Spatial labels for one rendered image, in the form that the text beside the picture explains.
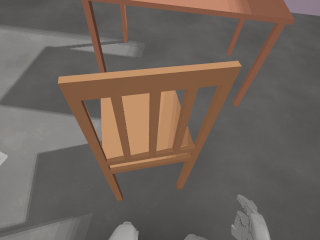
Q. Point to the robot right hand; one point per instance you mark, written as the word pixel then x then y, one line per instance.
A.
pixel 255 227

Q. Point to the chair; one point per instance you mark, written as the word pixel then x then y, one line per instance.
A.
pixel 143 124

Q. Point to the table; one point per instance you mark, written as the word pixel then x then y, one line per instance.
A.
pixel 273 11

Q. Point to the robot left thigh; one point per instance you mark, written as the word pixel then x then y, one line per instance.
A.
pixel 125 232

